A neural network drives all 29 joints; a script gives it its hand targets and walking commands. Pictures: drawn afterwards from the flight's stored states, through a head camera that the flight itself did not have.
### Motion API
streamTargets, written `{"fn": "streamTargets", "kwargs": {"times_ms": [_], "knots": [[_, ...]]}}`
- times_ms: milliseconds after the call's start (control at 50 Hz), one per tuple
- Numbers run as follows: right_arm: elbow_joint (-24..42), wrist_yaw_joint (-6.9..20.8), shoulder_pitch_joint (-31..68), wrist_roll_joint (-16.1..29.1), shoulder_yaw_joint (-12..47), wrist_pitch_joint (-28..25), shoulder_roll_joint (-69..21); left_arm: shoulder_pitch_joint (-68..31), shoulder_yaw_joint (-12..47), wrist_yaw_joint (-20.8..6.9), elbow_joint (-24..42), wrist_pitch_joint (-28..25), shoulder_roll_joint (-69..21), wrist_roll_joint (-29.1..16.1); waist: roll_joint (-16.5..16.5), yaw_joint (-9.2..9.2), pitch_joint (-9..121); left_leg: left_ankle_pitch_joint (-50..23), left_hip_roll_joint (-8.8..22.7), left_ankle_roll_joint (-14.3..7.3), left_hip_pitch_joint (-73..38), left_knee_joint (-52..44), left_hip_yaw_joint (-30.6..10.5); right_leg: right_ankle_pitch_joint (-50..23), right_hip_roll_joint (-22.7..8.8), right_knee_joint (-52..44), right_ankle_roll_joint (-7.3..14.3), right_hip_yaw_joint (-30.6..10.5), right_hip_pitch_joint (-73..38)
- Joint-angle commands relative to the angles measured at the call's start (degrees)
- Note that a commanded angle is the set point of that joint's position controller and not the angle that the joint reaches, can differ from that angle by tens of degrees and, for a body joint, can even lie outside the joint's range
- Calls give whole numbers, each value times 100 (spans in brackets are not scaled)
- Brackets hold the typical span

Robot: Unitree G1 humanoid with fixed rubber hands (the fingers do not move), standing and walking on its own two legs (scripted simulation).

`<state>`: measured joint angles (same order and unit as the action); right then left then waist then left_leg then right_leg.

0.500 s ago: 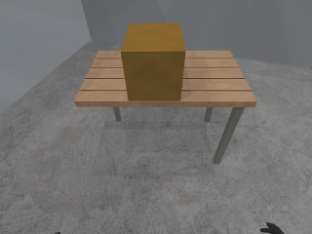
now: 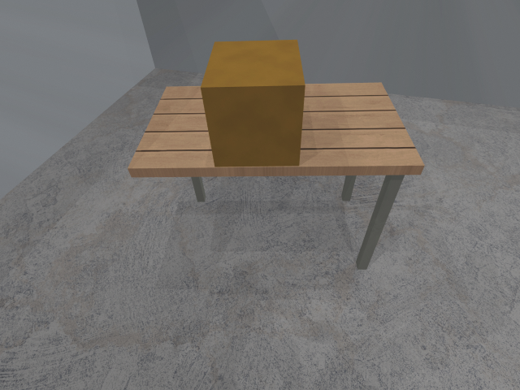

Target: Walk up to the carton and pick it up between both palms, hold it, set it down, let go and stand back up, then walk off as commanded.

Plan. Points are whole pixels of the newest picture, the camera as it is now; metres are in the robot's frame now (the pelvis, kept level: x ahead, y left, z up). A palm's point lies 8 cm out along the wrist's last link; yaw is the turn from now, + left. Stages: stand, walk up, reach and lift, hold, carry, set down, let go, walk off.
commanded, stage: stand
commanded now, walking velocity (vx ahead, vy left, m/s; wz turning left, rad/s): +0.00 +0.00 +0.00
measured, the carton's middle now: (256, 102) +0.92 +0.01 -0.02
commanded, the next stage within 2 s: none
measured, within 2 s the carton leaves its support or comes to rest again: neither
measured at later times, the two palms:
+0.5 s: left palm out of the picture +0.07 +0.29 -0.11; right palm out of the picture +0.06 -0.31 -0.12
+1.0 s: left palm out of the picture +0.09 +0.29 -0.11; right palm out of the picture +0.08 -0.32 -0.12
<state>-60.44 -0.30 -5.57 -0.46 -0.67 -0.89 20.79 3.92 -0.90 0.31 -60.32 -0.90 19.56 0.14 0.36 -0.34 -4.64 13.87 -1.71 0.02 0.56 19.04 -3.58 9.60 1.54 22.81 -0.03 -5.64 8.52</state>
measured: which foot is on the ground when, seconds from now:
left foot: down 0.00-1.00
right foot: down 0.00-1.00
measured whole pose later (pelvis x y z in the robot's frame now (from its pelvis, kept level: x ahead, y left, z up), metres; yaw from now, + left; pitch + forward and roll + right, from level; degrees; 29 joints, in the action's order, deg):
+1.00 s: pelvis +0.00 -0.01 +0.00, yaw +0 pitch -3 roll +1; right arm -61.7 -0.2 -6.8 -0.3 -0.2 -0.9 21.5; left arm 4.5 0.1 0.0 -62.0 -1.1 20.3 0.4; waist 0.6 -0.3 -3.7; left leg 13.8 -0.4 1.2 2.0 19.2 -4.4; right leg 9.0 2.6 22.0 1.1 -4.7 9.4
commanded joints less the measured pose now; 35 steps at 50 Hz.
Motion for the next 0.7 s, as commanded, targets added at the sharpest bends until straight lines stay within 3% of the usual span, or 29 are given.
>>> {"fn": "streamTargets", "kwargs": {"times_ms": [0,120,240,260,320,340,440,480,520,680], "knots": [[242,-20,238,3,-181,-95,1021,-340,-209,29,215,-86,1194,1,-222,28,276,-429,726,-161,563,-556,-506,-638,-681,-467,202,-520,-239],[171,-7,230,-19,-204,-107,1082,-269,-190,31,109,-81,1274,18,-45,38,212,-237,684,-161,495,-525,-448,-281,-642,-610,198,-607,-22],[106,36,90,-5,-192,-56,1067,-258,-151,15,115,-107,1293,37,-210,-10,264,117,618,-169,515,-447,-448,607,-671,-809,171,-682,174],[79,32,90,6,-228,-66,1148,-289,-171,12,71,-115,1301,45,-308,-29,217,140,645,-187,514,-424,-462,583,-682,-862,206,-763,207],[87,29,141,-14,-203,-56,1116,-287,-198,15,118,-93,1405,64,-127,20,216,152,604,-185,621,-406,-444,573,-684,-818,213,-748,190],[128,15,67,7,-200,-71,1054,-268,-189,14,118,-105,1368,76,-234,-4,291,144,605,-187,570,-366,-420,647,-721,-866,225,-791,173],[107,-8,-2,-5,-190,-97,1130,-187,-146,-26,119,-112,1266,24,-56,16,307,-13,678,-198,690,-418,-461,173,-695,-694,228,-777,-3],[108,-4,23,2,-190,-88,1150,-167,-135,-25,162,-93,1259,27,-187,26,331,-104,688,-185,701,-408,-507,16,-641,-634,189,-667,0],[99,-11,-14,-13,-155,-94,1107,-156,-134,-6,121,-94,1275,9,-41,31,412,-182,710,-188,689,-454,-510,-173,-646,-530,213,-641,-94],[158,-29,63,6,-166,-98,1133,-230,-117,3,139,-86,1249,40,-97,8,596,-606,722,-163,515,-400,-482,-915,-677,-352,227,-493,-245]]}}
